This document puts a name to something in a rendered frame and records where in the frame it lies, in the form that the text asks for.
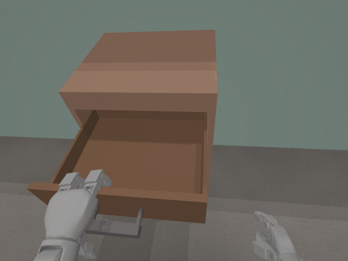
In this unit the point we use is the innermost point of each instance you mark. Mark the drawer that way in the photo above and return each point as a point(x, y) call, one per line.
point(156, 160)

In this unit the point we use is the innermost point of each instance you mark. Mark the robot left hand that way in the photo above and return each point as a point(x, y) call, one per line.
point(71, 208)

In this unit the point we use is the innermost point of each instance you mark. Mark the robot right hand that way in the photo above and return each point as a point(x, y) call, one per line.
point(270, 246)

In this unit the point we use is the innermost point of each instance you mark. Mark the robot left forearm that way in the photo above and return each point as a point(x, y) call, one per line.
point(58, 249)

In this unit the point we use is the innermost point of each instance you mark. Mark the handle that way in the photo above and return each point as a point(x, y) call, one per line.
point(114, 228)

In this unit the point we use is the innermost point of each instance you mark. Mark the cabinet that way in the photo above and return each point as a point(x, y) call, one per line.
point(148, 71)

